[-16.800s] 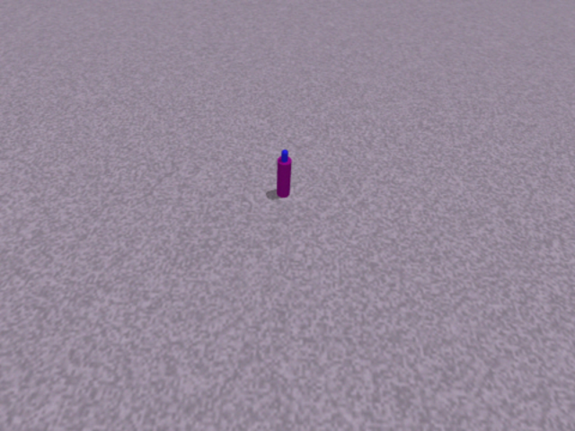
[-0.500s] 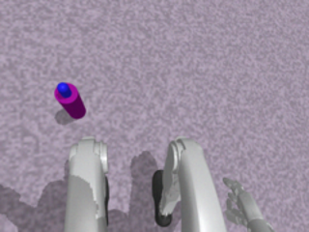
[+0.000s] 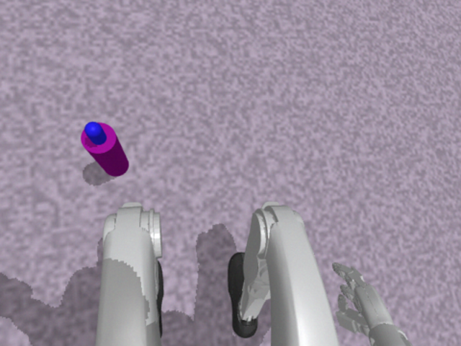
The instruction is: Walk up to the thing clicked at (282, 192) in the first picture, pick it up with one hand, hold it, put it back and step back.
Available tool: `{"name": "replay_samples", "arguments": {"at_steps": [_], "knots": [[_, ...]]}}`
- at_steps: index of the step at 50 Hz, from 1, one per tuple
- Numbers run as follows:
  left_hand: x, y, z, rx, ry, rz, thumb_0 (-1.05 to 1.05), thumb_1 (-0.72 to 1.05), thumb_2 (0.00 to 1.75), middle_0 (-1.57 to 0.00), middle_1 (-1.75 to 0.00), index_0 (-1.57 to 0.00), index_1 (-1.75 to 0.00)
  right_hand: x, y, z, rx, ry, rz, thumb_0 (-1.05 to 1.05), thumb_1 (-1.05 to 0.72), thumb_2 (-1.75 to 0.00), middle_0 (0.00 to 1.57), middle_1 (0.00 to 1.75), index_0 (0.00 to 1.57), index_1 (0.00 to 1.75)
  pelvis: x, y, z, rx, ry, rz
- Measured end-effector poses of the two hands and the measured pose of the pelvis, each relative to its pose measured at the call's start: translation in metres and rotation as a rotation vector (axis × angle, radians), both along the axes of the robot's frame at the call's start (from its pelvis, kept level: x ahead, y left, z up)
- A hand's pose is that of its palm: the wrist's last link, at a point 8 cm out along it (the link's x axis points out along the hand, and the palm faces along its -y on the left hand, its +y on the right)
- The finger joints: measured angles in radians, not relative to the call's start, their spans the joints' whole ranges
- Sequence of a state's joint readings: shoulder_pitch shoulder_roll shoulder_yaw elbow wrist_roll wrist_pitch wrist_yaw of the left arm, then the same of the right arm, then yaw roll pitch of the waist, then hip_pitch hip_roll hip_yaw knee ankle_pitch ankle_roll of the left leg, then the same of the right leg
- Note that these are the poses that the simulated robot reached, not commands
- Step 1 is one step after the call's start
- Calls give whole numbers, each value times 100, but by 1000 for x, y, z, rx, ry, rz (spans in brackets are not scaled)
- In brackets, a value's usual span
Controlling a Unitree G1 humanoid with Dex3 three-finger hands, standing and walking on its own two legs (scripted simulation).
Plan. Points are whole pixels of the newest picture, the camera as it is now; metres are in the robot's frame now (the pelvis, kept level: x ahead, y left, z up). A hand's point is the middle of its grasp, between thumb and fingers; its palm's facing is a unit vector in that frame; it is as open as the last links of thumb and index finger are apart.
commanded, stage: go down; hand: left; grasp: from the side
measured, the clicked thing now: (106, 149) +0.45 +0.24 -0.26
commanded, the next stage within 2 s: none
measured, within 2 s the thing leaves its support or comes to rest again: neither
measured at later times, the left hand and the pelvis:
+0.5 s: hand out of the picture +0.38 +0.44 +0.03, palm faces +0.19 -0.98 -0.01, open 17.7 cm; pelvis +0.00 +0.00 +0.00, yaw +0 degrees
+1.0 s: hand out of the picture +0.38 +0.43 +0.03, palm faces +0.19 -0.98 -0.01, open 17.7 cm; pelvis +0.00 +0.00 +0.00, yaw +0 degrees
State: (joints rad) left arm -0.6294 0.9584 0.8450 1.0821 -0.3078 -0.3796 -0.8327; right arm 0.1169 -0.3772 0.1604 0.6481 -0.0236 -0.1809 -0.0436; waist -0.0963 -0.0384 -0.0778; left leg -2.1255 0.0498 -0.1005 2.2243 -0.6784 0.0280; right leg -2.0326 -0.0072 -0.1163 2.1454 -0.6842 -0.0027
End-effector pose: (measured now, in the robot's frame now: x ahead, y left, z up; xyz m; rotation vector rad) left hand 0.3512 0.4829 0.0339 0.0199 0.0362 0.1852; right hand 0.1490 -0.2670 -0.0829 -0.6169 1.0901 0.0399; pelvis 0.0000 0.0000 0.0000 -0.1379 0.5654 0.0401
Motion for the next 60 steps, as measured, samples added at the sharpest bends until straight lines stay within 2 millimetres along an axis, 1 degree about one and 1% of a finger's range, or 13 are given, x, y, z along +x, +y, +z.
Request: {"name": "replay_samples", "arguments": {"at_steps": [6,11,14,18,22,25,30,36,42,45,49,54,60], "knots": [[11,-8,-8,-11,-36,-22,-1,-61,5,-6,-6,-5,-6,3,-2,-1,-21,-6,9,1,-89,-89,20,30,21,30,0,-2,-6,-1,-7,2],[20,-12,-1,-3,-23,-39,-1,-61,6,-6,-6,-5,-6,4,-3,5,-27,-38,-14,1,-89,-89,20,30,21,30,1,-1,-4,-8,-8,2],[19,-8,6,3,-19,-32,-1,-61,6,-7,-6,-5,-6,2,-2,7,-20,-46,-26,1,-90,-89,20,30,21,30,2,0,-1,-9,-5,-1],[11,-1,12,5,-12,-8,-1,-60,5,-7,-6,-5,-6,-1,-2,7,-10,-37,-31,1,-90,-89,20,30,20,30,1,1,1,-8,-1,-3],[1,5,7,-2,-10,10,-1,-61,5,-6,-6,-5,-6,-4,-1,3,-5,-12,-17,1,-89,-89,20,30,20,30,0,1,-1,-5,-2,-4],[-1,3,-2,-8,-10,5,-1,-61,4,-6,-6,-5,-6,-4,-1,0,-9,1,-3,1,-89,-89,20,30,21,30,-1,1,-3,-4,-4,-3],[7,-7,-12,-13,-20,-27,-1,-61,5,-6,-6,-5,-6,1,0,0,-24,-6,3,1,-89,-89,20,30,21,30,-1,1,-6,-7,-8,1],[19,-10,0,-3,-29,-41,-1,-61,5,-6,-6,-5,-6,7,2,10,-26,-52,-21,1,-89,-89,20,30,21,30,2,2,-1,-13,-3,2],[10,-1,11,4,-3,-7,-1,-60,5,-6,-6,-5,-6,5,2,10,-5,-53,-28,1,-89,-89,20,30,21,30,3,2,4,-9,4,-2],[2,3,8,-1,2,8,-1,-60,5,-6,-6,-5,-6,3,1,5,3,-31,-16,1,-89,-89,20,30,20,30,2,2,3,-5,4,-2],[-2,1,-3,-8,-9,10,-1,-61,5,-6,-6,-5,-6,2,0,-1,-1,-4,7,1,-89,-89,20,30,21,30,0,0,-1,-2,0,-1],[5,-7,-13,-12,-24,-14,-1,-61,5,-6,-6,-5,-6,4,-2,-3,-19,-1,13,1,-89,-89,20,30,21,30,0,-2,-6,-1,-4,1],[17,-12,-3,-2,-29,-36,-1,-61,6,-6,-7,-5,-6,9,-2,3,-23,-40,-9,1,-89,-89,20,30,21,30,3,-1,-4,-5,-2,1]]}}
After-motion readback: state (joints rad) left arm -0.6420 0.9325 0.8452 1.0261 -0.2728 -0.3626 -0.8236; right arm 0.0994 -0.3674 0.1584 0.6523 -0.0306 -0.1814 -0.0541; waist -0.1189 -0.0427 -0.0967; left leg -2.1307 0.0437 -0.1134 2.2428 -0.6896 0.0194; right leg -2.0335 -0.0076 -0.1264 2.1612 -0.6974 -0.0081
